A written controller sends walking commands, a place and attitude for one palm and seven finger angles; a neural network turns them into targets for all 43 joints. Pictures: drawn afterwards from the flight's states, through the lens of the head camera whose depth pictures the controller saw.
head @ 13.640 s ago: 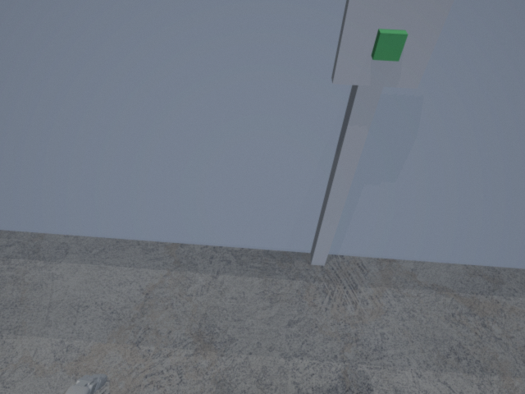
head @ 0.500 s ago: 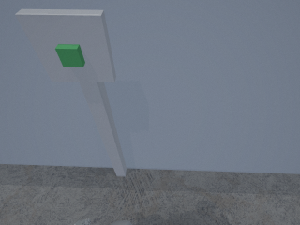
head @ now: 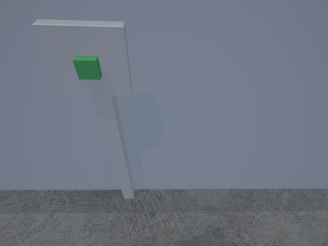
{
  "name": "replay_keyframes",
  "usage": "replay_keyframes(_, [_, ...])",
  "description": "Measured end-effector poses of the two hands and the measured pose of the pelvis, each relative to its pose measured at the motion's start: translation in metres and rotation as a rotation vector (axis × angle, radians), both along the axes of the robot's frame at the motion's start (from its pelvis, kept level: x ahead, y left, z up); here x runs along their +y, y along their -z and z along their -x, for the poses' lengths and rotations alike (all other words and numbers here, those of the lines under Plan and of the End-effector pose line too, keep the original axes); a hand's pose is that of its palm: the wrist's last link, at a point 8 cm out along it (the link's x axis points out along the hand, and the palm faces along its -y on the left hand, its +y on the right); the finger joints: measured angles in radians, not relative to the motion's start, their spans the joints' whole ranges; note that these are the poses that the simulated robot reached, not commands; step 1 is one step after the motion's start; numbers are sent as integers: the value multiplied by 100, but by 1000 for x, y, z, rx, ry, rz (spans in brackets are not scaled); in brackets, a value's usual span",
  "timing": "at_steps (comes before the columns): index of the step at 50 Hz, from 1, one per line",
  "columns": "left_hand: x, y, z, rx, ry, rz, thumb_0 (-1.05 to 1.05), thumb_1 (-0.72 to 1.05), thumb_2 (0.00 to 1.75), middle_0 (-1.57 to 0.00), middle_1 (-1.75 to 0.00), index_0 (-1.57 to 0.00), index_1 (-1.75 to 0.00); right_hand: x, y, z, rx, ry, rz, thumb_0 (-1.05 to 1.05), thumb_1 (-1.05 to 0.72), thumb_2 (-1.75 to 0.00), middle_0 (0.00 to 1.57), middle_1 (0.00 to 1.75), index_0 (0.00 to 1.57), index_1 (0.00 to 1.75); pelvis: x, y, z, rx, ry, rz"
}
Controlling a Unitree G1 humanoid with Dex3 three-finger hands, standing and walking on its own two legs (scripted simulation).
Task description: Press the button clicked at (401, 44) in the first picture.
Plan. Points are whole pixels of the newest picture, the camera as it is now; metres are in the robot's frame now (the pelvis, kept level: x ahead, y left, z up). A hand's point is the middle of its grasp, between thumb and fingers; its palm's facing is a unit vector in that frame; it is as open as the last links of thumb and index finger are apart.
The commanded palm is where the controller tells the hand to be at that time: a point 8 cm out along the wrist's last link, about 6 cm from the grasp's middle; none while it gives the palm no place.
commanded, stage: come to a stop and stand still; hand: left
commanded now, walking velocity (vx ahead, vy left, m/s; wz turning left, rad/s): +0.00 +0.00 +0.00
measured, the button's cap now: (88, 67) +0.48 +0.21 +0.19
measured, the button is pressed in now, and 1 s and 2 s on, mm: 0 0 0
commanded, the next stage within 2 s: look again from close up in 0.42 s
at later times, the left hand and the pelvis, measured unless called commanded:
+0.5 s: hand out of the picture +0.03 +0.14 -0.18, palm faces +0.06 -0.97 -0.22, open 7.3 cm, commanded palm none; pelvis +0.01 -0.04 -0.01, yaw +1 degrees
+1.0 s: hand out of the picture -0.01 +0.18 -0.17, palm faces +0.03 -0.97 -0.24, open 7.4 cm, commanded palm none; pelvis -0.02 -0.02 +0.00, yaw +1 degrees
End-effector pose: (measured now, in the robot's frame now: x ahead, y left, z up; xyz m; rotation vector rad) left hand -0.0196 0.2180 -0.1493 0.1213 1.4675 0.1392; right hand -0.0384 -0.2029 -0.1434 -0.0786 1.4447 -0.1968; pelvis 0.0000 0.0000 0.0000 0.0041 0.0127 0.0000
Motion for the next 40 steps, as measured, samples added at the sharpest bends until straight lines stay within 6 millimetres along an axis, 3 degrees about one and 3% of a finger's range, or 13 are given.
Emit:
replay_keyframes(4, [-14, 3, -13, -34, 28, -17, 1, 92, 90, -19, -30, -19, -30, -5, 10, 16, 62, 13, -34, 1, -91, -90, 21, 30, 20, 30, -11, 7, 0, -5, 6, -17])
replay_keyframes(8, [-21, 4, -21, -68, 42, -32, 2, 93, 90, -20, -30, -20, -30, -21, 12, 11, 56, -13, -28, 1, -91, -90, 21, 30, 20, 30, -22, 10, -1, 1, -14, 6])
replay_keyframes(12, [-28, 7, -30, -109, 16, -31, 1, 93, 90, -20, -30, -20, -30, -40, 10, -9, 12, -34, 10, 1, -91, -90, 21, 30, 20, 30, -30, 11, -9, -5, -26, 12])
replay_keyframes(18, [-30, 4, -39, -163, -4, -42, 1, 93, 90, -20, -30, -20, -30, -61, 9, -55, -95, -72, 48, 1, -91, -90, 20, 30, 20, 30, -34, 11, -14, -29, -27, 13])
replay_keyframes(23, [-28, 0, -40, -185, -5, -53, 1, 92, 90, -20, -30, -20, -30, -69, 4, -90, -185, -105, 59, 1, -91, -90, 20, 30, 20, 30, -36, 9, -12, -44, -26, 9])
replay_keyframes(28, [-22, -4, -35, -193, -4, -68, 0, 91, 90, -20, -30, -20, -30, -72, -2, -108, -235, -134, 62, 1, -91, -90, 20, 30, 20, 30, -37, 7, -6, -53, -26, 8])
replay_keyframes(34, [-12, -8, -26, -189, -2, -86, 0, 91, 90, -20, -30, -20, -30, -73, -5, -107, -239, -152, 63, 1, -91, -90, 20, 30, 20, 30, -35, 4, 3, -63, -26, 8])
replay_keyframes(40, [-3, -10, -14, -171, 6, -96, 0, 91, 90, -20, -30, -20, -30, -74, -4, -85, -194, -151, 65, 1, -91, -90, 20, 30, 20, 30, -32, 3, 11, -67, -25, 8])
